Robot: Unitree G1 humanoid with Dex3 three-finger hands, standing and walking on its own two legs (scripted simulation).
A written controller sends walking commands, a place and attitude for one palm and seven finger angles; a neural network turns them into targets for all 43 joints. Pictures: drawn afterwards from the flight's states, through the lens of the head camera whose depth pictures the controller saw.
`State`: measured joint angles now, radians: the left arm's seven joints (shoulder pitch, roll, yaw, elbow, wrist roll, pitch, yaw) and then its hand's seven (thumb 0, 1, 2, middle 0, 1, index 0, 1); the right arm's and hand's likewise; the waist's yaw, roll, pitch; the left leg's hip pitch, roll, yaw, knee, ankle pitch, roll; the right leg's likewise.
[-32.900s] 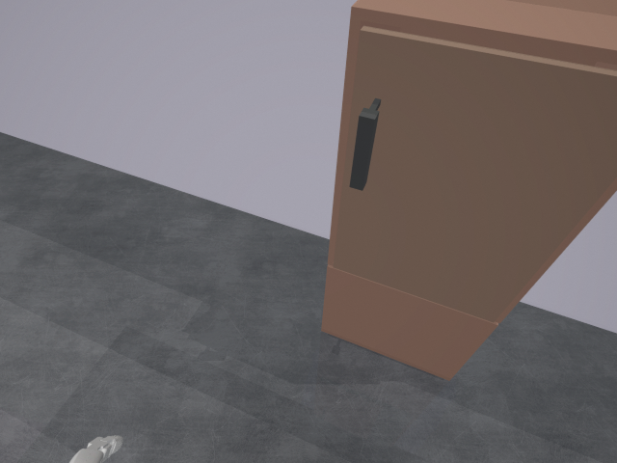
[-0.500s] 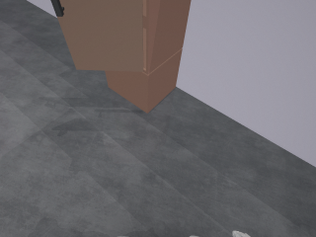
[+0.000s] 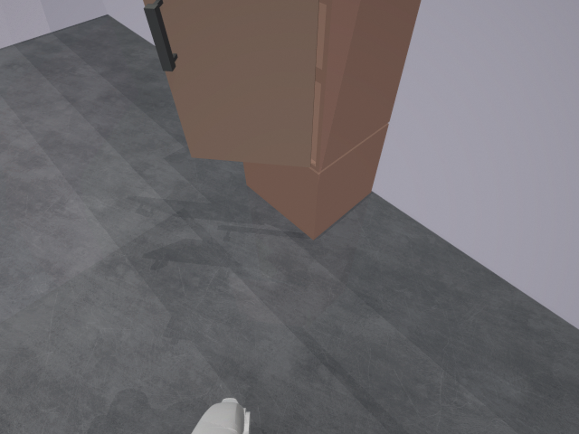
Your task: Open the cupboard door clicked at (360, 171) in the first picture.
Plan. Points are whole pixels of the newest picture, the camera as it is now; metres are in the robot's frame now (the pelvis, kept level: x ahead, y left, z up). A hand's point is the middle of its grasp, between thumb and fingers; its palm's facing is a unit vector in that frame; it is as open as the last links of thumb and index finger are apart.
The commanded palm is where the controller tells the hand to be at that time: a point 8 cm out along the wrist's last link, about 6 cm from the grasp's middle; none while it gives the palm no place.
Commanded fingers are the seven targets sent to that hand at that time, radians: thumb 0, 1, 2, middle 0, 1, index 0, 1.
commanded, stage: take the last steps up to it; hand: left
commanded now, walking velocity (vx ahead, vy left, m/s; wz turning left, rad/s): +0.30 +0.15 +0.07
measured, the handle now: (164, 35) +0.93 +0.37 +0.08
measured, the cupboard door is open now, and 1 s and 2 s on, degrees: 39 39 39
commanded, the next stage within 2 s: come to a stop and stand still in 0.64 s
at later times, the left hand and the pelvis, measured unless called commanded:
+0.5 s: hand (158, 329) +0.30 +0.26 -0.16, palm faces +0.03 -0.97 -0.23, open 7.4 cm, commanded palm none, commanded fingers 0.00 0.90 0.90 -0.20 -0.30 -0.20 -0.30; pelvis +0.19 +0.08 -0.01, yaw +0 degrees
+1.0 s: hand (155, 318) +0.33 +0.29 -0.19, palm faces +0.07 -0.98 -0.20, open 7.3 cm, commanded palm none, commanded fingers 0.00 0.90 0.90 -0.20 -0.30 -0.20 -0.30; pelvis +0.35 +0.12 -0.01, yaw +0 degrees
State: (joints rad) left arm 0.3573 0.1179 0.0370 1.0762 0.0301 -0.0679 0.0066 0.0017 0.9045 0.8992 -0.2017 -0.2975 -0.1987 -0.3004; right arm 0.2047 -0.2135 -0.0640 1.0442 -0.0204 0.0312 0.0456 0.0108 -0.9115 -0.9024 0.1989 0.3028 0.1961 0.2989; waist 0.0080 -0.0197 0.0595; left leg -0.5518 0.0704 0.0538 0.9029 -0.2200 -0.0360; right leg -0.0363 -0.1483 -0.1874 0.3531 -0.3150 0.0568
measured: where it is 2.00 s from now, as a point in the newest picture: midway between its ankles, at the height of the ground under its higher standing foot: (270, 402)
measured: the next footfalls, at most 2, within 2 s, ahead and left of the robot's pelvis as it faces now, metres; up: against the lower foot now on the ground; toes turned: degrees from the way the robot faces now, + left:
left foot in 0.12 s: +0.18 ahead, +0.17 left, +0.00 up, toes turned +10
right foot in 0.58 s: +0.34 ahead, -0.02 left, +0.00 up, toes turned -9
